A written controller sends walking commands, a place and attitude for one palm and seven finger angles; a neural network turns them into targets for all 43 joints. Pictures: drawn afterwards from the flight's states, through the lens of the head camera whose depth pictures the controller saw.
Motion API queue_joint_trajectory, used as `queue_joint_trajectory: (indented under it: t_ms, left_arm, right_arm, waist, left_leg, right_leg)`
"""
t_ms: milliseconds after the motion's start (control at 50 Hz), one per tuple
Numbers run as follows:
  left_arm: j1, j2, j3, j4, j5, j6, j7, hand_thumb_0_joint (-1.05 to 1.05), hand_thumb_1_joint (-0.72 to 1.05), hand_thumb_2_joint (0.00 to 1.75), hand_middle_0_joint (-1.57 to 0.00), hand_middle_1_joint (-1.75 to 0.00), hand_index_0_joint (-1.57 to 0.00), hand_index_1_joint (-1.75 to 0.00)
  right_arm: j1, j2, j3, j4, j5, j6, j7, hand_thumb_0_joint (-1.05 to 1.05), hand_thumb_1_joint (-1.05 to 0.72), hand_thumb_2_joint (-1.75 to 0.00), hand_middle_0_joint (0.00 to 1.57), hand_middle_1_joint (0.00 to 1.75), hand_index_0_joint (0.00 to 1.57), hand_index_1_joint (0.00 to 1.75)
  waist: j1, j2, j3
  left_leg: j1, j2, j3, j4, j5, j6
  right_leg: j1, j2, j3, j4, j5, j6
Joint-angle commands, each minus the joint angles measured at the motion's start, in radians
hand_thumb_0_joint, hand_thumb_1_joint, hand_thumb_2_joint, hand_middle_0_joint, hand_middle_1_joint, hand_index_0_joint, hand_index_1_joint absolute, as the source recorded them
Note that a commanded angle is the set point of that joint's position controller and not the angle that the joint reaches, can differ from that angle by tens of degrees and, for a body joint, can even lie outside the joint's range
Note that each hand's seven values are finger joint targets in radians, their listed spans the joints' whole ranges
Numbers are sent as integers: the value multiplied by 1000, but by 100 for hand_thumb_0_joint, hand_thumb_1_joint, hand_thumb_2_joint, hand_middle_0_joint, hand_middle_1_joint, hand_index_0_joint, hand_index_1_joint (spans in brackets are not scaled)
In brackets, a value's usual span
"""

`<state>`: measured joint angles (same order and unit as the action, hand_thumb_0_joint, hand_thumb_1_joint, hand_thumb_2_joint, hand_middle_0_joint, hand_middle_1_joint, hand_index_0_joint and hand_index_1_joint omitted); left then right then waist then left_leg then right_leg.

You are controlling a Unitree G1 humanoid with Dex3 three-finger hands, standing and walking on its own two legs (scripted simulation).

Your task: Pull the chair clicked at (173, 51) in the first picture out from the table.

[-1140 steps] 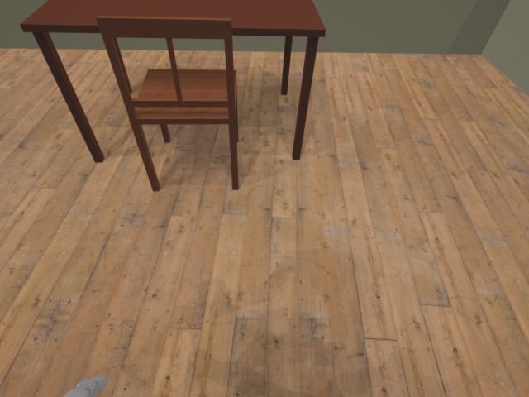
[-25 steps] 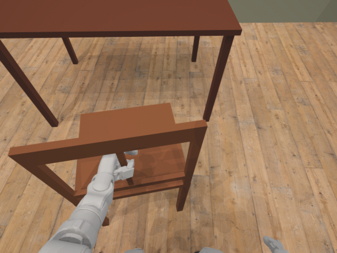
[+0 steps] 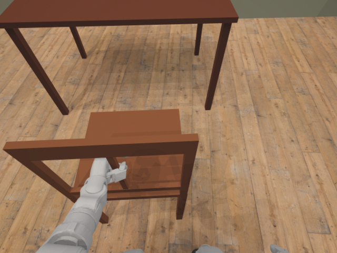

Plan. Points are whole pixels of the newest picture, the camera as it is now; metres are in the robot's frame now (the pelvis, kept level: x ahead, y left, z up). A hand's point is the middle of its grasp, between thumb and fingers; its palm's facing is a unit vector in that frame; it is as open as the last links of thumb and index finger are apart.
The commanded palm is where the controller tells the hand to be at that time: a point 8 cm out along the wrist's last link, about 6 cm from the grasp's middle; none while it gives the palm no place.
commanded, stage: stop walking, hand still on the chair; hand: left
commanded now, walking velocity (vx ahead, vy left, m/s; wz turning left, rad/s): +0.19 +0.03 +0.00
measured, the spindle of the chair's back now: (118, 173) +0.35 +0.15 -0.11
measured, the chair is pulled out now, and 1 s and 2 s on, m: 0.56 0.67 0.67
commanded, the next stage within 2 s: open the thumb and straighten the fingers in 0.80 s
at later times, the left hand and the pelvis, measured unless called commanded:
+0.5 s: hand (114, 209) +0.23 +0.14 -0.06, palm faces +0.03 -0.98 -0.17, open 5.2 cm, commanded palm +0.21 +0.19 -0.04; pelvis +0.00 +0.00 +0.01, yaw -1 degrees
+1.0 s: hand (114, 208) +0.23 +0.14 -0.06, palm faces +0.04 -0.99 -0.14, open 5.3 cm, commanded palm +0.20 +0.19 -0.04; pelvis +0.02 +0.00 +0.01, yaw +1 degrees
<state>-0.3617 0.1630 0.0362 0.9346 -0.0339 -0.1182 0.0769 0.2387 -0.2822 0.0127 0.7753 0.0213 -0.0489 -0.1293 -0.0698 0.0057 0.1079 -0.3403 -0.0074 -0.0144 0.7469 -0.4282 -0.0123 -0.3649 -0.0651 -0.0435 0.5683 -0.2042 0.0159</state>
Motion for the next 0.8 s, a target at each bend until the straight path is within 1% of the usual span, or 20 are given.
queue_joint_trajectory:
  t_ms: [0,20,40,80,120,160,180,200,240,260,280,340,360,380,400,460,480,620,660,780]
  left_arm:
    - [-230,168,10,-389,6,-43,10,0,90,90,-50,-145,-50,-145]
    - [-216,152,1,-423,11,-46,8,0,90,90,-50,-145,-50,-145]
    - [-197,126,-12,-449,12,-36,6,0,90,90,-50,-145,-50,-145]
    - [-227,63,-83,-507,14,-35,-7,0,90,90,-50,-145,-50,-145]
    - [-168,93,-48,-487,22,-31,2,0,90,90,-50,-145,-50,-145]
    - [-112,87,-59,-467,19,-28,-2,0,90,90,-50,-145,-50,-145]
    - [-84,93,-64,-453,15,-25,-5,0,90,90,-50,-145,-50,-145]
    - [-79,85,-68,-459,21,-28,-4,0,90,90,-50,-145,-50,-145]
    - [-52,96,-64,-465,35,-37,3,0,90,90,-50,-145,-50,-145]
    - [-32,110,-51,-476,38,-41,10,0,90,90,-50,-145,-50,-145]
    - [3,127,-40,-481,33,-39,12,0,90,90,-50,-145,-50,-145]
    - [96,127,-22,-499,34,-42,15,0,90,90,-50,-145,-50,-145]
    - [125,128,-16,-505,36,-42,16,0,90,90,-50,-145,-50,-145]
    - [160,127,-24,-513,34,-39,14,0,90,90,-50,-145,-50,-145]
    - [185,124,-18,-515,37,-39,18,0,90,90,-50,-145,-50,-145]
    - [230,114,-21,-549,38,-38,21,0,90,90,-50,-145,-50,-145]
    - [252,106,-35,-559,32,-36,20,0,90,90,-50,-145,-50,-145]
    - [334,94,-45,-620,27,-33,27,0,90,90,-50,-145,-50,-145]
    - [347,91,-48,-624,25,-30,27,0,90,90,-50,-145,-50,-145]
    - [374,80,-70,-644,21,-22,28,0,90,90,-50,-145,-50,-145]
  right_arm:
    - [-29,-85,-19,-151,-19,-74,-16,0,-90,-90,20,30,20,30]
    - [-37,-99,-26,-171,-20,-71,-17,0,-90,-90,20,30,20,30]
    - [-36,-101,-32,-186,-12,-60,-8,0,-90,-90,20,30,20,30]
    - [-74,-55,-13,-186,-14,-56,10,0,-90,-90,20,30,20,30]
    - [-48,-73,-25,-187,-6,-57,17,0,-90,-90,20,30,20,30]
    - [-31,-89,-34,-185,-5,-56,21,0,-90,-90,20,30,20,30]
    - [-31,-89,-34,-179,-4,-59,19,0,-90,-90,20,30,20,30]
    - [-43,-78,-27,-184,-5,-63,20,0,-90,-90,20,30,20,30]
    - [-51,-61,-15,-184,-9,-66,21,0,-90,-90,20,30,20,30]
    - [-42,-55,-13,-182,-10,-65,20,0,-90,-90,20,30,20,30]
    - [-38,-56,-14,-174,-7,-67,16,0,-90,-90,20,30,20,30]
    - [-41,-46,-14,-189,-15,-75,15,0,-90,-90,20,30,20,30]
    - [-46,-44,-14,-190,-18,-78,15,0,-90,-90,20,30,20,30]
    - [-53,-45,-14,-187,-16,-83,16,0,-90,-90,20,30,20,30]
    - [-46,-41,-11,-190,-18,-83,16,0,-90,-90,20,30,20,30]
    - [-58,-40,-12,-203,-17,-82,16,0,-90,-90,20,30,20,30]
    - [-61,-43,-14,-201,-13,-85,15,0,-90,-90,20,30,20,30]
    - [-80,-46,-15,-227,-11,-68,10,0,-90,-90,20,30,20,30]
    - [-87,-47,-16,-231,-11,-60,8,0,-90,-90,20,30,20,30]
    - [-92,-49,-13,-233,-9,-44,4,0,-90,-90,20,30,20,30]
  waist:
    - [40,19,-290]
    - [58,149,-283]
    - [73,169,-313]
    - [52,284,-334]
    - [54,155,-321]
    - [44,12,-330]
    - [41,-8,-311]
    - [43,12,-283]
    - [47,75,-200]
    - [51,77,-177]
    - [50,60,-153]
    - [56,-77,-209]
    - [56,-91,-223]
    - [56,-17,-215]
    - [58,-2,-221]
    - [59,-45,-227]
    - [53,0,-223]
    - [56,2,-275]
    - [57,-21,-274]
    - [52,31,-243]
  left_leg:
    - [185,88,-56,-467,156,51]
    - [165,174,-155,-472,266,92]
    - [182,234,-193,-420,418,123]
    - [176,226,-200,-447,403,132]
    - [175,199,-151,-391,413,106]
    - [188,146,-95,-359,369,67]
    - [181,124,-74,-378,301,54]
    - [157,109,-56,-397,215,50]
    - [83,101,-48,-453,-35,53]
    - [62,98,-45,-459,-85,58]
    - [71,97,-44,-459,-69,59]
    - [138,71,-21,-384,116,50]
    - [157,72,-19,-375,164,47]
    - [170,68,-12,-381,165,45]
    - [166,70,-12,-387,154,44]
    - [171,73,-15,-377,224,42]
    - [189,75,-10,-383,258,42]
    - [205,87,-19,-382,405,30]
    - [203,87,-21,-381,402,27]
    - [211,89,-23,-401,411,23]
  right_leg:
    - [156,-121,123,-72,-34,-35]
    - [152,-35,57,22,-23,6]
    - [163,-1,19,61,-11,15]
    - [181,10,12,52,-126,11]
    - [234,20,19,-50,-49,3]
    - [281,5,50,-138,34,0]
    - [266,-3,62,-155,21,0]
    - [238,-13,80,-164,-22,-7]
    - [159,-10,93,-190,-222,-10]
    - [141,-5,100,-193,-244,-14]
    - [120,-3,103,-207,-222,-15]
    - [153,-30,140,-257,-133,-15]
    - [162,-37,139,-259,-92,-17]
    - [144,-41,138,-269,-87,-15]
    - [149,-38,134,-265,-99,-15]
    - [172,-39,127,-250,-10,-20]
    - [167,-37,118,-241,48,-22]
    - [250,-45,89,-172,269,-28]
    - [257,-50,89,-176,274,-29]
    - [229,-49,79,-184,252,-31]
